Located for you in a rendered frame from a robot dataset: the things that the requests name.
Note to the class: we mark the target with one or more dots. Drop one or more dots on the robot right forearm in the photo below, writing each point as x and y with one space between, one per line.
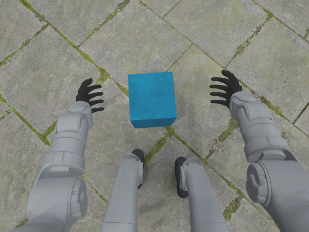
258 129

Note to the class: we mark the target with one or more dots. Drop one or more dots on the left robot shin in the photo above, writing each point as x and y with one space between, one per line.
129 155

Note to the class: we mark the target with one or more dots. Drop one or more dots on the right robot upper arm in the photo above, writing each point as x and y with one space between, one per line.
282 188

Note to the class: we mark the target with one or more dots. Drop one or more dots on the robot right hand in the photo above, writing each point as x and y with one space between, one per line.
231 88

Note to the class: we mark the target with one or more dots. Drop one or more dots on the carton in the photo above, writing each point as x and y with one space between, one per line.
151 99

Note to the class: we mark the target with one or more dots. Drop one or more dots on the left robot upper arm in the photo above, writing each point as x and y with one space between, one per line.
55 205

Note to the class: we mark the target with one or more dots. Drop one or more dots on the robot left hand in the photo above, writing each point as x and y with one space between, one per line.
84 96

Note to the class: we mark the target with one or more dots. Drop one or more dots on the robot right thigh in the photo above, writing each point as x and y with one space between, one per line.
205 212

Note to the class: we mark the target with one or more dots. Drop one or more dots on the robot left forearm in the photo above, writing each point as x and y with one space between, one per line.
66 153

